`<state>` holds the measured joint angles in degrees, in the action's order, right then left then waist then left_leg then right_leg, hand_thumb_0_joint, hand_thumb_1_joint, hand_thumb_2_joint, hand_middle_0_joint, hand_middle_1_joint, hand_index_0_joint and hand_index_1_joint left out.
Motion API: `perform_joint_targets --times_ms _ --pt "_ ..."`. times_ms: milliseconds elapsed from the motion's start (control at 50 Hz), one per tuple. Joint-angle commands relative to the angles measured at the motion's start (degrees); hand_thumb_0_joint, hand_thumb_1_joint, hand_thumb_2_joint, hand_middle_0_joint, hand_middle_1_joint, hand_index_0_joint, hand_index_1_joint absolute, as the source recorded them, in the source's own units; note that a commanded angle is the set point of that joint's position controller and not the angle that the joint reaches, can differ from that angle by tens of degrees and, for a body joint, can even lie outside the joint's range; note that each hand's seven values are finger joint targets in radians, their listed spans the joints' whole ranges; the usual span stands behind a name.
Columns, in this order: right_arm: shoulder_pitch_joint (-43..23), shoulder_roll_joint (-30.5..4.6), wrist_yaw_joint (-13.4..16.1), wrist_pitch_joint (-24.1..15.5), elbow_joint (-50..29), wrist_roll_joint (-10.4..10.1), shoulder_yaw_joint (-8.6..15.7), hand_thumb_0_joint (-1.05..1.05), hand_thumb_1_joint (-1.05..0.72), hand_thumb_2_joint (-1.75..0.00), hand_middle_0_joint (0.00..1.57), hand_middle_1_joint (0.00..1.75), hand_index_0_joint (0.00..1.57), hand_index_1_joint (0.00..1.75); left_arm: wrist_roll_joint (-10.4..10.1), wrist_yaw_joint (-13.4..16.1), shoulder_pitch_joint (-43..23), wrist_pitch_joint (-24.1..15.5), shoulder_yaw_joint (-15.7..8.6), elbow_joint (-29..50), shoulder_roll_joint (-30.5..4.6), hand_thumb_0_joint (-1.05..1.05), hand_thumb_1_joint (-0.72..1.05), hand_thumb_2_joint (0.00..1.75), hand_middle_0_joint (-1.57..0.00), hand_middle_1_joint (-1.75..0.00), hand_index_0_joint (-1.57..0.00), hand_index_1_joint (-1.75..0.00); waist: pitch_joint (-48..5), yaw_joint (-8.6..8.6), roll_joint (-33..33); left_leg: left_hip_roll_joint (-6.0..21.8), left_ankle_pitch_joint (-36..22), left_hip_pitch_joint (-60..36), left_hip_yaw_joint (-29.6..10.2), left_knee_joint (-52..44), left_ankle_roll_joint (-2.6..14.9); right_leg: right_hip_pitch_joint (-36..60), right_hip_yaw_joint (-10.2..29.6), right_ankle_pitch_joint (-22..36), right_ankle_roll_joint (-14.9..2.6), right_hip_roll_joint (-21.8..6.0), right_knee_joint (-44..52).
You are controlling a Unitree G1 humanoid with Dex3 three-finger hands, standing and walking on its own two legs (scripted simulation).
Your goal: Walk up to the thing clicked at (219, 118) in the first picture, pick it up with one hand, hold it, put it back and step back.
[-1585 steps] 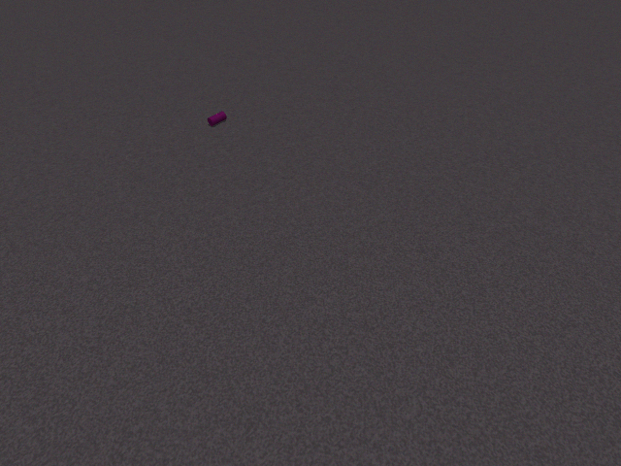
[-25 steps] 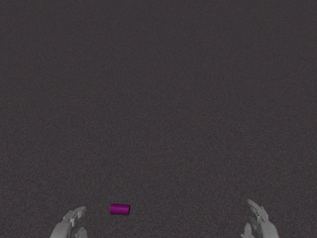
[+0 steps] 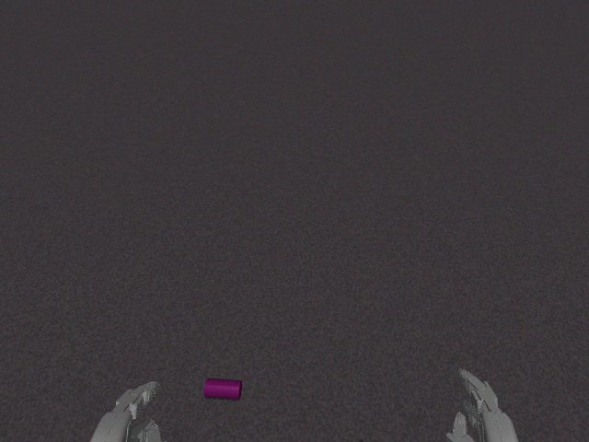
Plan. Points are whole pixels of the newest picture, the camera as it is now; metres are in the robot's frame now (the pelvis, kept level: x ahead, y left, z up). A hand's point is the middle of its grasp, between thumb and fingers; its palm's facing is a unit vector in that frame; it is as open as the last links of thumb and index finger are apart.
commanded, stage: home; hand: left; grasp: from above
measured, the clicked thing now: (223, 388) +0.45 +0.22 -0.69
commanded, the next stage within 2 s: stand in 0.58 s
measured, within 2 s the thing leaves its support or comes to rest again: neither
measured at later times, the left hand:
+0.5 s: hand out of the picture +0.17 +0.18 -0.04, palm faces +0.04 -0.98 -0.20, open 7.4 cm
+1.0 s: hand out of the picture +0.09 +0.23 -0.11, palm faces +0.02 -0.94 -0.34, open 7.4 cm
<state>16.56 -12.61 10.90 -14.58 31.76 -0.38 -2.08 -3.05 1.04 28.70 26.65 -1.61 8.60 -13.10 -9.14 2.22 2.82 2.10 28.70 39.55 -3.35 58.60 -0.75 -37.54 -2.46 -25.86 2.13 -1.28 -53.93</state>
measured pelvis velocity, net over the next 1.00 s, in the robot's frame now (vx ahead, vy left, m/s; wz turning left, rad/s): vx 0.00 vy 0.00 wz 0.00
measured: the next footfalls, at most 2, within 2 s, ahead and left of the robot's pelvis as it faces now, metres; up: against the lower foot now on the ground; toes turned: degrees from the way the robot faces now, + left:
none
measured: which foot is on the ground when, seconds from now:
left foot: down 0.00-1.00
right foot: down 0.00-1.00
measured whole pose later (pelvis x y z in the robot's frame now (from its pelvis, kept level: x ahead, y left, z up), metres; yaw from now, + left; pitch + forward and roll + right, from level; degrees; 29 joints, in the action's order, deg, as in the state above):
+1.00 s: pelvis +0.00 +0.00 +0.03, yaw +0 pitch +0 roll +0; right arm 11.3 -17.4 0.9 -1.1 51.2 3.2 2.5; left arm 2.6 1.6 13.1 3.1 -2.6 -44.8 -16.7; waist 2.0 -1.0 0.1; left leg 0.4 22.0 20.5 -1.2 42.7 -0.3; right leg -20.4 -0.8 -20.9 2.2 -3.0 -41.7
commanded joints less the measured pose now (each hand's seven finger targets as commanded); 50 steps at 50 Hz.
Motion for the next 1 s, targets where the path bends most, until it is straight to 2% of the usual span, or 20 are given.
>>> perform_joint_targets --times_ms 0,80,120,160,200,220,280,420,520,540,580,640,660,680,700,720,740,800,860,980 --pt "-4.3 -7.0 0.6 -3.3 -9.4 0.1 3.2 0.00 -0.90 -0.90 0.20 0.30 0.20 0.30 0.3 0.5 -1.8 -2.8 -3.3 10.9 -6.0 0.00 0.90 0.90 -0.20 -0.30 -0.20 -0.30 -3.5 -0.03 -0.5 -1.9 -10.8 -4.2 0.6 -10.7 1.26 3.0 -1.9 7.9 -1.92 2.4 8.5" --pt "-3.7 -7.3 0.5 -3.1 -9.5 0.1 3.5 0.00 -0.90 -0.90 0.20 0.30 0.20 0.30 0.3 0.7 0.3 -2.9 -3.7 10.8 -6.2 0.00 0.90 0.90 -0.20 -0.30 -0.20 -0.30 -5.6 -0.22 -0.3 -1.8 -14.8 -5.3 0.3 -10.4 1.00 4.4 -2.1 11.0 -2.15 2.5 7.4" --pt "-3.9 -7.2 0.5 -2.8 -9.7 0.0 3.5 0.00 -0.90 -0.90 0.20 0.30 0.20 0.30 0.5 0.8 -1.2 -3.0 -4.0 11.9 -7.0 0.00 0.90 0.90 -0.20 -0.30 -0.20 -0.30 -4.1 -0.60 1.2 -1.5 -13.9 -4.9 0.1 -11.0 0.80 3.4 -2.0 10.1 -2.29 2.5 7.2" --pt "-3.6 -7.4 0.4 -2.6 -9.5 0.1 3.7 0.00 -0.90 -0.90 0.20 0.30 0.20 0.30 0.4 0.7 -0.6 -3.0 -3.1 10.6 -6.0 0.00 0.90 0.90 -0.20 -0.30 -0.20 -0.30 -5.3 0.06 0.2 -1.6 -15.3 -5.6 0.2 -10.4 0.90 4.1 -2.1 11.3 -2.21 2.5 7.2" --pt "-3.5 -6.7 0.3 -2.6 -9.3 0.0 3.3 0.00 -0.90 -0.90 0.20 0.30 0.20 0.30 0.1 0.6 -1.2 -2.9 -2.3 11.0 -5.0 0.00 0.90 0.90 -0.20 -0.30 -0.20 -0.30 -4.3 0.25 0.7 -1.8 -14.0 -5.0 0.6 -10.1 1.07 3.1 -1.9 10.7 -2.08 2.5 7.8" --pt "-3.7 -7.4 0.4 -2.6 -10.1 0.1 3.6 0.00 -0.90 -0.90 0.20 0.30 0.20 0.30 0.1 0.8 -1.9 -3.1 -3.9 12.4 -6.5 0.00 0.90 0.90 -0.20 -0.30 -0.20 -0.30 -5.5 0.24 0.5 -1.6 -13.9 -5.4 0.4 -10.4 1.01 3.4 -2.0 10.4 -2.12 2.6 7.6" --pt "-3.9 -7.4 0.4 -2.6 -9.9 0.0 3.6 0.00 -0.90 -0.90 0.20 0.30 0.20 0.30 0.3 0.8 -1.2 -3.0 -3.3 11.1 -6.3 0.00 0.90 0.90 -0.20 -0.30 -0.20 -0.30 -3.8 0.03 -0.2 -1.7 -10.9 -4.3 0.3 -11.0 1.10 2.7 -2.0 7.9 -2.07 2.5 8.0" --pt "-3.4 -7.0 0.2 -2.4 -9.7 0.1 3.5 0.00 -0.90 -0.90 0.20 0.30 0.20 0.30 0.3 0.6 -0.2 -2.8 -2.9 9.9 -5.2 0.00 0.90 0.90 -0.20 -0.30 -0.20 -0.30 -4.4 -0.12 0.8 -1.4 -13.5 -4.7 -0.2 -10.8 0.71 2.7 -2.1 9.7 -2.26 2.5 6.9" --pt "-4.2 -7.3 0.2 -2.3 -10.6 -0.1 3.7 0.00 -0.90 -0.90 0.20 0.30 0.20 0.30 0.3 0.9 -1.8 -3.4 -4.8 12.4 -7.4 0.00 0.90 0.90 -0.20 -0.30 -0.20 -0.30 -4.4 -0.55 0.2 -1.5 -11.2 -4.1 0.1 -10.8 0.98 2.9 -2.0 8.1 -2.12 2.5 7.4" --pt "-3.9 -6.9 0.2 -2.2 -10.4 -0.1 3.4 0.00 -0.90 -0.90 0.20 0.30 0.20 0.30 0.4 0.8 -1.5 -3.3 -3.4 11.1 -6.2 0.00 0.90 0.90 -0.20 -0.30 -0.20 -0.30 -3.3 -0.09 0.2 -1.8 -10.3 -3.6 0.5 -10.6 1.11 2.2 -1.8 7.5 -2.03 2.4 7.9" --pt "-4.3 -7.0 0.3 -2.3 -11.0 -0.1 3.6 0.00 -0.90 -0.90 0.20 0.30 0.20 0.30 0.3 0.8 -0.6 -3.2 -3.8 11.1 -6.2 0.00 0.90 0.90 -0.20 -0.30 -0.20 -0.30 -3.8 -0.25 -1.5 -2.0 -8.7 -3.0 0.9 -10.3 1.34 3.0 -1.7 6.2 -1.94 2.3 8.5" --pt "-3.8 -6.9 0.4 -2.4 -10.8 -0.1 3.5 0.00 -0.90 -0.90 0.20 0.30 0.20 0.30 0.3 0.8 -0.6 -3.0 -3.1 11.6 -5.9 0.00 0.90 0.90 -0.20 -0.30 -0.20 -0.30 -5.2 0.29 -0.8 -2.1 -11.9 -4.1 1.1 -9.3 1.32 3.3 -1.6 9.4 -1.85 2.2 8.1" --pt "-7.4 -14.1 -3.0 4.0 4.1 7.2 5.9 0.00 -0.90 -0.90 0.20 0.30 0.20 0.30 7.0 2.9 -17.1 -15.6 -3.4 -8.5 -10.9 0.00 0.90 0.90 -0.20 -0.30 -0.20 -0.30 7.7 -4.30 -4.4 0.3 -24.6 -7.2 -1.3 -13.0 3.53 13.3 2.4 11.4 -4.52 -1.8 9.9" --pt "-7.3 -14.1 -4.9 6.6 4.6 7.0 6.8 0.00 -0.90 -0.90 0.20 0.30 0.20 0.30 7.3 2.6 -11.2 -19.5 -4.4 -19.0 -12.0 0.00 0.90 0.90 -0.20 -0.30 -0.20 -0.30 3.5 -4.21 -8.1 -0.4 -23.1 -10.4 1.3 -12.1 4.22 14.5 6.5 11.2 -6.36 -3.1 13.1" --pt "-6.3 -14.4 -5.8 7.9 2.9 7.4 6.9 0.00 -0.90 -0.90 0.20 0.30 0.20 0.30 7.2 2.2 -11.6 -21.3 -4.2 -21.7 -12.5 0.00 0.90 0.90 -0.20 -0.30 -0.20 -0.30 3.3 -2.43 -8.1 -1.0 -20.3 -11.5 0.4 -13.0 4.02 12.1 8.3 9.7 -7.52 -3.1 14.2" --pt "-6.2 -14.4 -6.9 8.5 3.6 6.8 6.7 0.00 -0.90 -0.90 0.20 0.30 0.20 0.30 7.3 1.9 -12.2 -22.8 -3.6 -24.3 -13.3 0.00 0.90 0.90 -0.20 -0.30 -0.20 -0.30 2.4 -2.82 -4.7 -1.1 -18.5 -13.9 -0.4 -14.4 4.22 14.3 8.3 10.6 -7.03 -3.7 13.3" --pt "-6.4 -13.1 -8.0 8.7 5.7 5.1 6.6 0.00 -0.90 -0.90 0.20 0.30 0.20 0.30 7.2 1.6 -13.4 -23.5 -3.3 -26.6 -12.6 0.00 0.90 0.90 -0.20 -0.30 -0.20 -0.30 0.6 -3.08 -3.1 -0.8 -19.8 -16.4 -0.2 -15.3 4.38 16.1 7.8 14.4 -6.46 -4.2 12.2" --pt "-7.7 -12.4 -9.7 9.7 7.9 3.2 7.0 0.00 -0.90 -0.90 0.20 0.30 0.20 0.30 6.1 1.4 -16.2 -24.1 -3.5 -34.2 -12.2 0.00 0.90 0.90 -0.20 -0.30 -0.20 -0.30 2.0 -4.05 -4.7 -0.7 -17.7 -17.7 -1.0 -18.3 3.87 16.3 6.0 10.9 -4.72 -3.8 14.8" --pt "-8.3 -12.8 -9.9 10.8 11.3 3.6 7.2 0.00 -0.90 -0.90 0.20 0.30 0.20 0.30 6.0 1.4 -17.6 -25.5 -3.4 -41.7 -11.8 0.00 0.90 0.90 -0.20 -0.30 -0.20 -0.30 4.6 -3.93 -2.3 0.6 -14.1 -17.9 -3.0 -23.2 4.12 18.3 4.9 9.8 -3.65 -3.2 17.1" --pt "-8.5 -13.5 -9.3 12.1 16.2 3.3 7.2 0.00 -0.90 -0.90 0.20 0.30 0.20 0.30 5.6 1.2 -17.4 -26.9 -3.5 -53.1 -11.3 0.00 0.90 0.90 -0.20 -0.30 -0.20 -0.30 6.9 -4.10 0.0 2.3 -15.7 -21.6 -4.7 -30.1 3.67 23.3 3.8 13.4 -3.20 -3.0 21.9"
